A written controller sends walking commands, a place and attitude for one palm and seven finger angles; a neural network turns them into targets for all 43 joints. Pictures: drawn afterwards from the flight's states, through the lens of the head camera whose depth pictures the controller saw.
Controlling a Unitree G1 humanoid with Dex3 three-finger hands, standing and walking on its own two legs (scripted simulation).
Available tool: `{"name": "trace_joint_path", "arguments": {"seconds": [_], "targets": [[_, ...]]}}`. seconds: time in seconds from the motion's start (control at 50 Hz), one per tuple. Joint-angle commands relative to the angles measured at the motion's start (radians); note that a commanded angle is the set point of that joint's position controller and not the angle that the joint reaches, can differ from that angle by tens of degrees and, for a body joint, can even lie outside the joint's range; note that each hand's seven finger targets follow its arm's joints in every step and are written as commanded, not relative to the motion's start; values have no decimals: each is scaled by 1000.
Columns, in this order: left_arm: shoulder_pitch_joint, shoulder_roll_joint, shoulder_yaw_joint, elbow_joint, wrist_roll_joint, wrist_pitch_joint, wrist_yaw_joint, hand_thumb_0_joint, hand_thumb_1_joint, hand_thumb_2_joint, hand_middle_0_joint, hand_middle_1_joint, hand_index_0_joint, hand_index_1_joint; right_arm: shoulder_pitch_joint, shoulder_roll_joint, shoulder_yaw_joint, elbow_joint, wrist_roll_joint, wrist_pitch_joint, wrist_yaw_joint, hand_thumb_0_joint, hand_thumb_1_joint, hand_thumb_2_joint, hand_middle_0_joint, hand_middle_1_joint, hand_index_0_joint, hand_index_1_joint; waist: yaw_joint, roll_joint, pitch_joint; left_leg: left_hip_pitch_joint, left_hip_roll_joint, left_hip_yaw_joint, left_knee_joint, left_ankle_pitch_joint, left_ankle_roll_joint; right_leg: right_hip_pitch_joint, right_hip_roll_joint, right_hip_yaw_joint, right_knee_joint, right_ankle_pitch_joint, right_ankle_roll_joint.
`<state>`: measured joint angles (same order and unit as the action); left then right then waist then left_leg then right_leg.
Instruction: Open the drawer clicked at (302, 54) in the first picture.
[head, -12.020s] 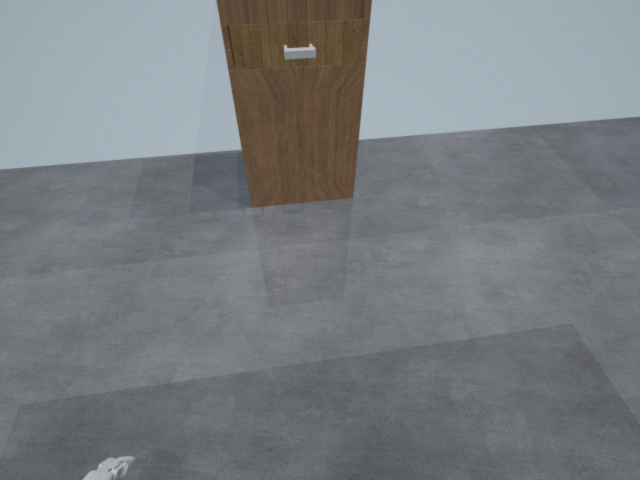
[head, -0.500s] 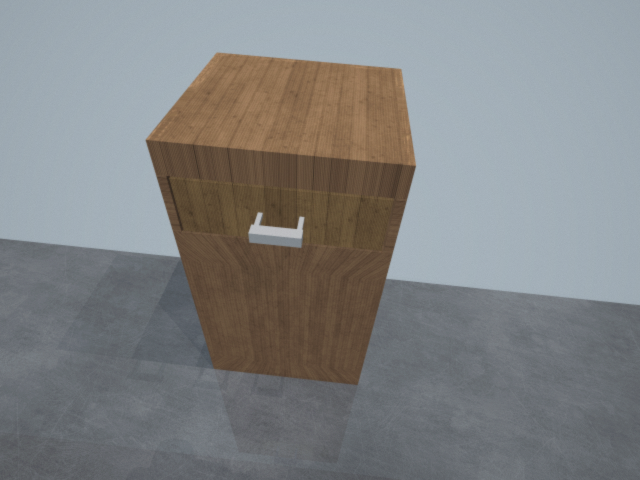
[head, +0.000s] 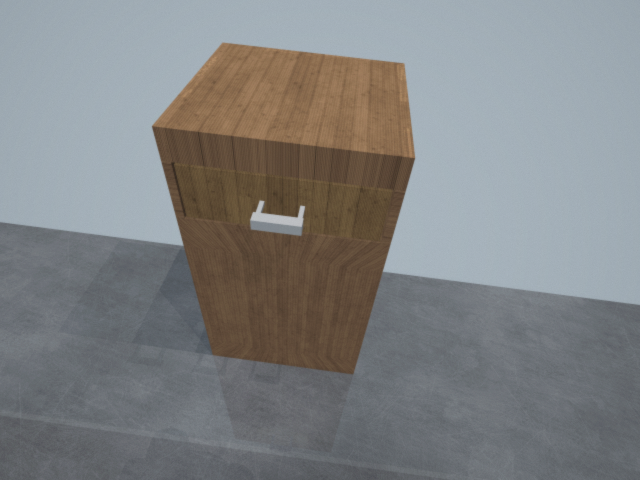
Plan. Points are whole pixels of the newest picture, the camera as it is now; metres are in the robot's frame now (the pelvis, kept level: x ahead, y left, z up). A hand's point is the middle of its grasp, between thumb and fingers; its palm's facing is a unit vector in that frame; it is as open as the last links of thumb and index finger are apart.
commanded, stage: look again from close up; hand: left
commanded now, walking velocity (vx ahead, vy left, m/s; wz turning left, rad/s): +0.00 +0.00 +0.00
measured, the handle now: (279, 216) +0.61 +0.12 -0.05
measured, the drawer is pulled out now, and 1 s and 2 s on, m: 0.00 0.00 0.00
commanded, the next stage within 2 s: shuffle to correct the standing spot in 0.22 s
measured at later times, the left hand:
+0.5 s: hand out of the picture -0.04 +0.20 -0.17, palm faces +0.12 -0.98 -0.13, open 7.3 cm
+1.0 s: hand out of the picture -0.01 +0.26 -0.17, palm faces -0.05 -0.99 -0.13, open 7.3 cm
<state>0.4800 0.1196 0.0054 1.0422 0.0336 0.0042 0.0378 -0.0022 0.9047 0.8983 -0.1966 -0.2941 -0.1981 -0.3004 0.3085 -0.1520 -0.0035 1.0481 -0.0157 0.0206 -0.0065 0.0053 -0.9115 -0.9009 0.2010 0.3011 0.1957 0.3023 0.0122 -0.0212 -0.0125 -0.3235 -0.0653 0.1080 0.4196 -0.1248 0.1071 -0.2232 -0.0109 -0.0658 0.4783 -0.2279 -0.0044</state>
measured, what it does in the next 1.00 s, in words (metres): steps to the left: right foot, then left foot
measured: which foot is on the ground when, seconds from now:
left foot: down 0.00-0.50, up 0.52-0.70, down 0.72-1.00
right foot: down 0.00-0.30, up 0.32-0.52, down 0.54-0.72, up 0.74-1.00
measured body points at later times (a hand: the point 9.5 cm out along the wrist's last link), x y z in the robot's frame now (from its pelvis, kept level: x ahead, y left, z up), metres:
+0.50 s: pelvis -0.04 +0.04 +0.01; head -0.08 +0.06 +0.45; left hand -0.05 +0.26 -0.16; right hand -0.08 -0.18 -0.15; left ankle +0.09 +0.05 -0.73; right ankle -0.10 -0.06 -0.70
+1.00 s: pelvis -0.06 +0.09 +0.01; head -0.05 +0.11 +0.46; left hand -0.01 +0.31 -0.15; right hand -0.14 -0.11 -0.13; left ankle -0.05 +0.18 -0.74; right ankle -0.04 -0.07 -0.65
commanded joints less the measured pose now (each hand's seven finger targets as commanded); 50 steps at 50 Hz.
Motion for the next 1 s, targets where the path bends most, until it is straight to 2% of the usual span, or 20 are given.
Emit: {"name": "trace_joint_path", "arguments": {"seconds": [0.0, 0.16, 0.24, 0.28, 0.3, 0.38, 0.44, 0.46, 0.48, 0.5, 0.54, 0.56, 0.58, 0.62, 0.66, 0.7, 0.72, 0.74, 0.84, 0.98], "targets": [[122, 66, 11, -12, -2, -11, 6, 0, 900, 900, -200, -300, -200, -300, 38, -103, -25, -43, -2, -13, -9, 0, -900, -900, 200, 300, 200, 300, -8, 3, 93, -28, 163, -219, -168, -394, -64, -87, -63, 94, -117, -205, -51], [-70, 108, 33, -50, -10, 1, 18, 0, 900, 900, -200, -300, -200, -300, 197, -23, -28, 8, -2, 16, -14, 0, -900, -900, 200, 300, 200, 300, -98, -151, 86, 207, 59, -75, 300, -194, -88, -417, -189, 201, -324, -458, -96], [-177, 107, 45, -82, -11, 13, 22, 0, 900, 900, -200, -300, -200, -300, 284, -6, -28, 23, -1, 8, -11, 0, -900, -900, 200, 300, 200, 300, -114, -4, 142, 199, 107, -129, 187, -273, -86, -487, -153, 138, -167, -412, -79], [-59, 43, 39, -66, -22, 26, 16, 0, 900, 900, -200, -300, -200, -300, 239, -77, -39, -7, -13, -6, -24, 0, -900, -900, 200, 300, 200, 300, -57, 373, 202, -100, 293, -490, -287, -702, -66, -310, 56, -1, 222, -278, -22], [15, 33, 46, -39, -13, 38, 14, 0, 900, 900, -200, -300, -200, -300, 137, -116, -48, -28, -10, -3, -34, 0, -900, -900, 200, 300, 200, 300, -7, 417, 194, -305, 352, -581, -415, -848, -50, -152, 67, 49, 451, -219, -22], [247, 70, 94, 23, 4, 62, -4, 0, 900, 900, -200, -300, -200, -300, -80, -124, -56, -101, -15, -13, -39, 0, -900, -900, 200, 300, 200, 300, 124, 163, 86, -348, 230, -303, -479, -540, -266, 1, 104, -11, 710, -130, -24], [519, 94, 120, 80, -21, 66, -4, 0, 900, 900, -200, -300, -200, -300, -187, -146, -84, -108, -26, 8, -44, 0, -900, -900, 200, 300, 200, 300, 201, 229, 101, -213, 115, -89, -420, -273, -416, 287, 125, -218, -2, -349, -44], [572, 105, 127, 102, -23, 61, -1, 0, 900, 900, -200, -300, -200, -300, -186, -151, -95, -87, -16, 18, -44, 0, -900, -900, 200, 300, 200, 300, 217, 65, 132, -199, 42, -11, -131, -285, -436, 352, 78, -210, -318, -305, -81], [369, 99, 93, 56, -24, 59, 13, 0, 900, 900, -200, -300, -200, -300, -34, -30, -96, -42, 12, 37, -52, 0, -900, -900, 200, 300, 200, 300, 119, -428, 168, -171, -64, 17, 615, -381, -305, 129, -171, 112, -407, -118, -186], [-37, 35, 38, -82, 4, 35, 30, 0, 900, 900, -200, -300, -200, -300, 151, -22, -101, -53, 6, 41, -44, 0, -900, -900, 200, 300, 200, 300, -90, -287, 199, -259, 9, -204, 979, -436, -165, -182, -261, 174, -261, -40, -193], [-488, 208, 72, -260, 10, -11, 33, 0, 900, 900, -200, -300, -200, -300, 286, -46, -93, -84, 2, 40, 2, 0, -900, -900, 200, 300, 200, 300, -293, -150, 64, 41, 96, -203, 1080, -352, -73, -415, -372, 219, -330, -198, -224], [-494, 203, 79, -256, 6, -39, 24, 0, 900, 900, -200, -300, -200, -300, 321, -43, -80, -70, 2, 31, 15, 0, -900, -900, 200, 300, 200, 300, -298, -174, 34, 39, 114, -180, 824, -288, -97, -370, -295, 206, -366, -339, -153], [-315, 148, 76, -198, 8, -42, 22, 0, 900, 900, -200, -300, -200, -300, 173, -55, -69, -86, -5, 13, 18, 0, -900, -900, 200, 300, 200, 300, -139, -189, 134, -31, 156, -137, 566, -285, -89, -295, -250, 200, -308, -324, -156], [-67, 155, 65, -89, 9, -22, 13, 0, 900, 900, -200, -300, -200, -300, 40, -25, -54, -111, -7, -28, 9, 0, -900, -900, 200, 300, 200, 300, -28, -38, 163, -20, 90, -29, 222, -301, -73, -100, -212, 149, -164, -223, -166], [-1, 156, 66, -51, -3, -2, -11, 0, 900, 900, -200, -300, -200, -300, 136, -38, -40, -68, -12, -51, -3, 0, -900, -900, 200, 300, 200, 300, -31, 106, 173, 118, 48, 23, -34, -235, -91, -110, -116, 60, 34, -264, -126], [30, 63, 48, -97, 1, 5, -35, 0, 900, 900, -200, -300, -200, -300, 276, -188, -67, -50, -16, -52, -33, 0, -900, -900, 200, 300, 200, 300, -58, 384, 141, 231, 433, -616, -218, -458, 34, -463, 14, -7, 451, -347, -30], [-79, 97, 55, -138, 9, 11, -46, 0, 900, 900, -200, -300, -200, -300, 264, -244, -75, -64, -21, -39, -43, 0, -900, -900, 200, 300, 200, 300, -78, 210, 177, 135, 539, -726, -310, -624, 111, -511, -26, 97, 608, -286, -36], [-142, 103, 62, -147, 17, 15, -52, 0, 900, 900, -200, -300, -200, -300, 232, -204, -64, -59, -22, -42, -46, 0, -900, -900, 200, 300, 200, 300, -62, 99, 194, 80, 470, -675, -333, -587, 60, -513, -34, 140, 671, -163, -32], [-57, 85, 60, -93, 2, 9, -58, 0, 900, 900, -200, -300, -200, -300, 96, -123, -41, -66, -10, -84, -40, 0, -900, -900, 200, 300, 200, 300, 14, 120, 129, 12, 308, -305, -283, -304, 3, -400, -44, 112, 694, 72, -5], [-247, 70, 54, -153, -2, 3, -67, 0, 900, 900, -200, -300, -200, -300, 211, -107, -54, -22, -20, -84, -35, 0, -900, -900, 200, 300, 200, 300, -61, 124, 114, 133, 342, -284, -275, -231, 60, -422, -80, 47, 410, 41, 8]]}}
